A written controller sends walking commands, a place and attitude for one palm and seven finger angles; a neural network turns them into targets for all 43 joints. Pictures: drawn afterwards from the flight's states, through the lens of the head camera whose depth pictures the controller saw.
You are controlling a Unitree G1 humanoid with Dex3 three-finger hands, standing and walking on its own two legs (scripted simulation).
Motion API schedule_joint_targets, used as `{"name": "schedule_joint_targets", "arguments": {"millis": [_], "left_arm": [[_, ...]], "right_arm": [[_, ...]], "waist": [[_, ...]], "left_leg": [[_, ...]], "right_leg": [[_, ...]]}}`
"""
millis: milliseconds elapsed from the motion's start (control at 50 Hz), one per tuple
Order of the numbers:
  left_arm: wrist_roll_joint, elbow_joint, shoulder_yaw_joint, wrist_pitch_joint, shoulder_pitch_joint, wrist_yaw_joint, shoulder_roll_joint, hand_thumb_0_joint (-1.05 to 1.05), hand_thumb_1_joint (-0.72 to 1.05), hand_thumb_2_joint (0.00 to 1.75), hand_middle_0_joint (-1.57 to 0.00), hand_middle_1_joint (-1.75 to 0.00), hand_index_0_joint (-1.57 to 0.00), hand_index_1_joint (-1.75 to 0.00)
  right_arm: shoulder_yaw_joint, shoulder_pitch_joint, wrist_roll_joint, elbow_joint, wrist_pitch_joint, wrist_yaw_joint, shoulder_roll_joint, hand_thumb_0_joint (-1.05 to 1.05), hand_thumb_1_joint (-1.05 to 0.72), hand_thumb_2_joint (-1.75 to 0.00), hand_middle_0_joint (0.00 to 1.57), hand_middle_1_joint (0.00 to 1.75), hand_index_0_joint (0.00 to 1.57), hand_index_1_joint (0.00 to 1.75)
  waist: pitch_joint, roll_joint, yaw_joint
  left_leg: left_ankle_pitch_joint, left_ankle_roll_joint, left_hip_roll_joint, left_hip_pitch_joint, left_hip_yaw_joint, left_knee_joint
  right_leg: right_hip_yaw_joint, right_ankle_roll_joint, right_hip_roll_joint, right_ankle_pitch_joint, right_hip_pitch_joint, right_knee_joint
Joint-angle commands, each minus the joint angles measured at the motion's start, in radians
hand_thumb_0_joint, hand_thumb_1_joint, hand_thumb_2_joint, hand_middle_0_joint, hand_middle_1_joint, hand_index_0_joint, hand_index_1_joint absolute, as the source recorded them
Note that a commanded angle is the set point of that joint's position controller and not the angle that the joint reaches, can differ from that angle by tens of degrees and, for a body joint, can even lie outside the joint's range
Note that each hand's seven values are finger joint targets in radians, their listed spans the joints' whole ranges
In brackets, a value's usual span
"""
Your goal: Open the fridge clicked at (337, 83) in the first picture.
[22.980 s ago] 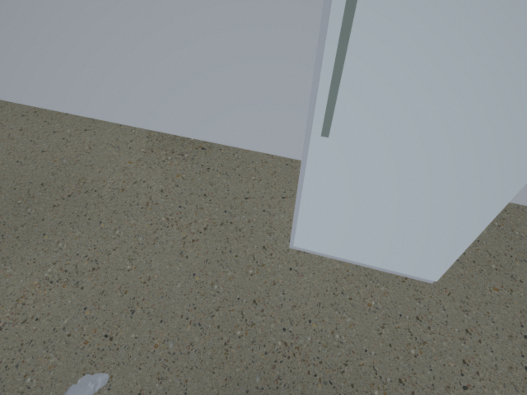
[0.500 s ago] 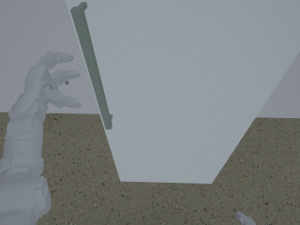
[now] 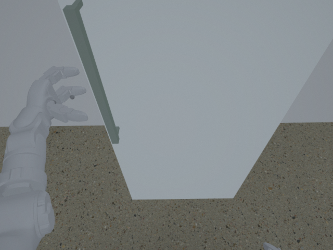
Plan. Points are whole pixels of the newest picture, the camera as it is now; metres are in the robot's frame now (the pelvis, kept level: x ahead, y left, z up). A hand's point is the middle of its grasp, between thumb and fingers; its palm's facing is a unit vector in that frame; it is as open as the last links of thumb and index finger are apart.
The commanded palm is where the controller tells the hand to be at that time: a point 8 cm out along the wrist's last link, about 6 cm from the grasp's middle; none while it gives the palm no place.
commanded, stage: move the hooked fingers beside the handle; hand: left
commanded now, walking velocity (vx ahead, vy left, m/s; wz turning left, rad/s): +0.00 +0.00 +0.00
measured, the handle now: (101, 88) +0.47 +0.17 +0.15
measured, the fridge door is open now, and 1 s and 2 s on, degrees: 0 0 0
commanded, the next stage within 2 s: feel for the door with the fingertips in 0.34 s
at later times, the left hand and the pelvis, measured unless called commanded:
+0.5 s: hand (68, 94) +0.41 +0.23 +0.18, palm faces +0.03 -1.00 +0.01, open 14.0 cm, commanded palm +0.39 +0.27 +0.18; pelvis +0.00 +0.00 +0.00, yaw +0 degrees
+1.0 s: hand (87, 92) +0.42 +0.19 +0.18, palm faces +0.03 -1.00 +0.01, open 13.8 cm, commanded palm +0.40 +0.24 +0.18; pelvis +0.00 +0.00 +0.00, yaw +1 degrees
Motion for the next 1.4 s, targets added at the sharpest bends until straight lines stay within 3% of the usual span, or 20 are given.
{"name": "schedule_joint_targets", "arguments": {"millis": [0,80,120,160,220,320,400,460,500,600,720,780,900,980,1000,1040,1160,1200,1280,1380], "left_arm": [[-0.03,-0.402,0.081,-0.151,-0.48,0.012,0.301,0.0,-0.5,0.3,-0.3,-1.2,-0.3,-1.2],[-0.024,-0.362,0.075,-0.143,-0.475,0.011,0.281,0.0,-0.5,0.3,-0.3,-1.2,-0.3,-1.2],[-0.017,-0.264,0.085,-0.1,-0.431,0.007,0.296,0.0,-0.5,0.3,-0.3,-1.2,-0.3,-1.2],[-0.016,-0.192,0.042,-0.058,-0.406,-0.006,0.252,0.0,-0.5,0.3,-0.3,-1.2,-0.3,-1.2],[-0.017,-0.195,0.044,-0.049,-0.402,-0.017,0.266,0.0,-0.5,0.3,-0.3,-1.2,-0.3,-1.2],[-0.044,-0.357,0.067,-0.122,-0.434,-0.017,0.274,0.0,-0.5,0.3,-0.3,-1.2,-0.3,-1.2],[-0.041,-0.336,0.072,-0.115,-0.421,-0.006,0.276,0.0,-0.5,0.3,-0.3,-1.2,-0.3,-1.2],[-0.025,-0.295,0.011,-0.069,-0.437,0.006,0.205,0.0,-0.5,0.3,-0.3,-1.2,-0.3,-1.2],[-0.023,-0.299,-0.03,-0.049,-0.44,0.013,0.162,0.0,-0.5,0.3,-0.3,-1.2,-0.3,-1.2],[-0.036,-0.314,-0.004,-0.055,-0.465,0.043,0.172,0.0,-0.5,0.3,-0.3,-1.2,-0.3,-1.2],[-0.012,-0.41,-0.019,-0.079,-0.474,0.094,0.136,0.0,-0.5,0.3,-0.3,-1.2,-0.3,-1.2],[-0.009,-0.42,-0.069,-0.07,-0.495,0.103,0.074,0.0,-0.5,0.3,-0.3,-1.2,-0.3,-1.2],[0.001,-0.323,-0.009,-0.039,-0.494,0.123,0.15,0.0,-0.5,0.3,-0.3,-1.2,-0.3,-1.2],[0.01,-0.324,-0.049,-0.05,-0.532,0.129,0.098,0.0,-0.5,0.3,-0.3,-1.2,-0.3,-1.2],[0.01,-0.288,-0.04,-0.052,-0.521,0.129,0.114,0.0,-0.5,0.3,-0.3,-1.2,-0.3,-1.2],[0.01,-0.275,-0.01,-0.06,-0.537,0.126,0.157,0.0,-0.5,0.3,-0.3,-1.2,-0.3,-1.2],[-0.002,-0.274,-0.034,-0.086,-0.513,0.098,0.124,0.0,-0.5,0.3,-0.3,-1.2,-0.3,-1.2],[-0.004,-0.25,0.004,-0.089,-0.484,0.096,0.173,0.0,-0.5,0.3,-0.3,-1.2,-0.3,-1.2],[-0.003,-0.29,0.017,-0.099,-0.489,0.089,0.19,0.0,-0.5,0.3,-0.3,-1.2,-0.3,-1.2],[-0.02,-0.327,-0.007,-0.089,-0.414,0.075,0.144,0.0,-0.5,0.3,-0.3,-1.2,-0.3,-1.2]], "right_arm": [[-0.057,-0.038,-0.007,-0.138,-0.051,-0.007,-0.134,0.0,-0.9,-0.9,0.2,0.3,0.2,0.3],[-0.049,-0.044,-0.002,-0.117,-0.059,-0.012,-0.13,0.0,-0.9,-0.9,0.2,0.3,0.2,0.3],[-0.05,-0.04,0.001,-0.107,-0.055,-0.015,-0.136,0.0,-0.9,-0.9,0.2,0.3,0.2,0.3],[-0.05,-0.037,0.005,-0.108,-0.052,-0.015,-0.138,0.0,-0.9,-0.9,0.2,0.3,0.2,0.3],[-0.052,-0.034,0.004,-0.124,-0.044,-0.012,-0.145,0.0,-0.9,-0.9,0.2,0.3,0.2,0.3],[-0.057,-0.046,-0.001,-0.143,-0.05,-0.006,-0.136,0.0,-0.9,-0.9,0.2,0.3,0.2,0.3],[-0.052,-0.05,0.001,-0.132,-0.051,-0.007,-0.133,0.0,-0.9,-0.9,0.2,0.3,0.2,0.3],[-0.047,-0.06,0.004,-0.126,-0.05,-0.006,-0.127,0.0,-0.9,-0.9,0.2,0.3,0.2,0.3],[-0.048,-0.061,0.005,-0.13,-0.047,-0.006,-0.128,0.0,-0.9,-0.9,0.2,0.3,0.2,0.3],[-0.05,-0.061,0.0,-0.125,-0.049,-0.007,-0.128,0.0,-0.9,-0.9,0.2,0.3,0.2,0.3],[-0.048,-0.073,-0.007,-0.129,-0.053,0.006,-0.116,0.0,-0.9,-0.9,0.2,0.3,0.2,0.3],[-0.047,-0.083,-0.005,-0.121,-0.057,0.007,-0.11,0.0,-0.9,-0.9,0.2,0.3,0.2,0.3],[-0.042,-0.078,-0.007,-0.107,-0.037,-0.004,-0.118,0.0,-0.9,-0.9,0.2,0.3,0.2,0.3],[-0.044,-0.077,-0.006,-0.109,-0.042,-0.003,-0.109,0.0,-0.9,-0.9,0.2,0.3,0.2,0.3],[-0.046,-0.066,-0.008,-0.103,-0.039,-0.003,-0.114,0.0,-0.9,-0.9,0.2,0.3,0.2,0.3],[-0.046,-0.06,-0.008,-0.1,-0.035,-0.006,-0.119,0.0,-0.9,-0.9,0.2,0.3,0.2,0.3],[-0.045,-0.069,-0.004,-0.111,-0.04,-0.003,-0.115,0.0,-0.9,-0.9,0.2,0.3,0.2,0.3],[-0.048,-0.063,-0.006,-0.11,-0.038,-0.004,-0.122,0.0,-0.9,-0.9,0.2,0.3,0.2,0.3],[-0.048,-0.069,-0.003,-0.119,-0.041,-0.005,-0.12,0.0,-0.9,-0.9,0.2,0.3,0.2,0.3],[-0.047,-0.081,0.0,-0.134,-0.044,-0.001,-0.116,0.0,-0.9,-0.9,0.2,0.3,0.2,0.3]], "waist": [[-0.376,-0.005,0.014],[-0.306,0.07,0.005],[-0.249,0.032,0.006],[-0.211,0.024,0.002],[-0.253,0.002,0.007],[-0.36,-0.012,0.012],[-0.302,0.009,0.014],[-0.241,0.053,0.003],[-0.246,0.043,-0.002],[-0.284,-0.04,-0.001],[-0.342,0.03,0.02],[-0.306,0.035,0.006],[-0.242,-0.039,0.007],[-0.271,0.014,0.003],[-0.262,-0.039,-0.003],[-0.281,-0.048,0.001],[-0.296,-0.012,0.007],[-0.281,-0.052,0.011],[-0.285,-0.018,0.02],[-0.281,-0.017,0.025]], "left_leg": [[0.312,0.034,-0.005,0.257,-0.062,-0.01],[0.275,0.029,-0.008,0.256,-0.065,-0.026],[0.237,0.032,-0.008,0.209,-0.058,-0.029],[0.196,0.031,-0.013,0.174,-0.052,-0.034],[0.221,0.032,-0.015,0.169,-0.053,-0.025],[0.311,0.034,-0.008,0.248,-0.058,-0.002],[0.285,0.033,-0.008,0.233,-0.057,-0.01],[0.247,0.027,-0.011,0.213,-0.061,-0.02],[0.245,0.029,-0.01,0.221,-0.063,-0.018],[0.227,0.03,-0.007,0.229,-0.072,-0.018],[0.308,0.023,-0.006,0.274,-0.074,-0.019],[0.285,0.02,-0.005,0.278,-0.077,-0.024],[0.223,0.029,-0.009,0.208,-0.067,-0.042],[0.233,0.025,-0.011,0.24,-0.069,-0.039],[0.229,0.029,-0.008,0.228,-0.071,-0.037],[0.222,0.03,-0.011,0.212,-0.067,-0.038],[0.212,0.032,-0.017,0.219,-0.057,-0.034],[0.194,0.037,-0.016,0.194,-0.055,-0.034],[0.194,0.035,-0.018,0.189,-0.05,-0.039],[0.214,0.036,-0.016,0.199,-0.046,-0.038]], "right_leg": [[0.029,-0.005,0.012,0.375,0.066,-0.039],[0.025,-0.009,0.015,0.328,0.025,-0.053],[0.024,-0.006,0.013,0.312,0.012,-0.063],[0.021,-0.004,0.01,0.285,-0.009,-0.067],[0.022,-0.005,0.006,0.314,0.014,-0.054],[0.027,-0.004,0.016,0.395,0.049,-0.037],[0.022,-0.007,0.015,0.355,0.03,-0.045],[0.017,-0.007,0.013,0.312,-0.018,-0.053],[0.015,-0.01,0.011,0.3,-0.019,-0.056],[0.013,-0.006,0.016,0.281,-0.006,-0.061],[0.014,-0.009,0.014,0.335,0.02,-0.042],[0.009,-0.011,0.018,0.311,-0.002,-0.05],[0.015,-0.004,0.012,0.281,0.019,-0.07],[0.016,-0.008,0.014,0.277,-0.001,-0.066],[0.014,-0.005,0.015,0.276,0.004,-0.07],[0.022,-0.003,0.012,0.288,0.025,-0.066],[0.027,-0.005,0.011,0.296,0.031,-0.065],[0.028,-0.001,0.01,0.283,0.042,-0.071],[0.033,-0.002,0.009,0.295,0.054,-0.067],[0.031,-0.003,0.013,0.319,0.06,-0.064]]}}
